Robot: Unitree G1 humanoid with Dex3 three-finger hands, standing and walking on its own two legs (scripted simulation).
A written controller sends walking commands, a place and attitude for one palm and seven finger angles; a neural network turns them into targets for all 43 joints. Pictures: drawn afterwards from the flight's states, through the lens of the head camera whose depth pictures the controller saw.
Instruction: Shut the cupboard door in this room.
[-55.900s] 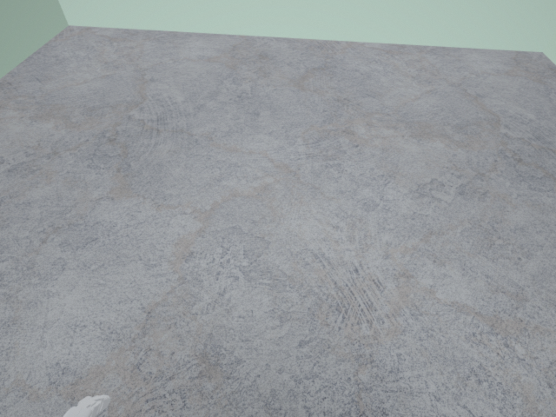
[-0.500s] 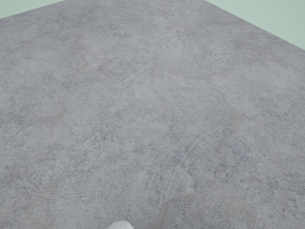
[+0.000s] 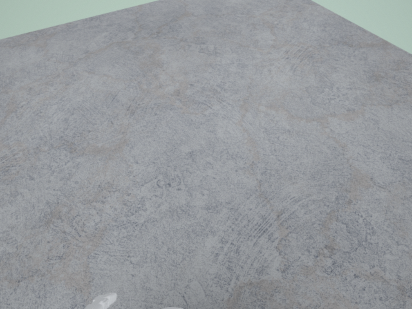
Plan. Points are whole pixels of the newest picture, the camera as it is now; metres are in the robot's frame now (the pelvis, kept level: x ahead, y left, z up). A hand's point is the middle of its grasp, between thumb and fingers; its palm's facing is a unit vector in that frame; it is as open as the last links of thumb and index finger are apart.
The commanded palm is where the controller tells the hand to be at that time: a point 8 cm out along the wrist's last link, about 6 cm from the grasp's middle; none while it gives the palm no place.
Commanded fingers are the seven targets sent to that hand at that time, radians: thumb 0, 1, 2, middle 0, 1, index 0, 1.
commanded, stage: turn or walk to find it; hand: left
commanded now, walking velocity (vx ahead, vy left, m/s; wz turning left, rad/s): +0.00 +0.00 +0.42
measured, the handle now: out of the picture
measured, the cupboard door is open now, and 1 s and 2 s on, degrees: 50 50 50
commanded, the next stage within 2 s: none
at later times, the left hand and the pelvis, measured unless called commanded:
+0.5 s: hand out of the picture -0.04 +0.23 -0.18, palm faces +0.30 -0.92 -0.25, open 7.4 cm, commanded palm none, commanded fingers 0.00 0.90 0.90 -0.20 -0.30 -0.20 -0.30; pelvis +0.00 +0.02 +0.00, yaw +14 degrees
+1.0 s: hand out of the picture +0.05 +0.20 -0.14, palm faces +0.43 -0.86 -0.28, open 7.4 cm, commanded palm none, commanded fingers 0.00 0.90 0.90 -0.20 -0.30 -0.20 -0.30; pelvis +0.03 -0.02 +0.01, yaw +27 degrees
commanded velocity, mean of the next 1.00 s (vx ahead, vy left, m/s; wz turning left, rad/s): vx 0.00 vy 0.00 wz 0.42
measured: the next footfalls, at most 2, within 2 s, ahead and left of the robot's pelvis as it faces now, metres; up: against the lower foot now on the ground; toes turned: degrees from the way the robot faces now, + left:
left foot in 0.44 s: +0.00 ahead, +0.12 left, +0.00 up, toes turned +18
right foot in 0.88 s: +0.10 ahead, -0.09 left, +0.00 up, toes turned +18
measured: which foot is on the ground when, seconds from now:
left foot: up 0.00-0.42, down 0.44-0.88, up 0.90-1.00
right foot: down 0.00-0.44, up 0.46-0.86, down 0.88-1.00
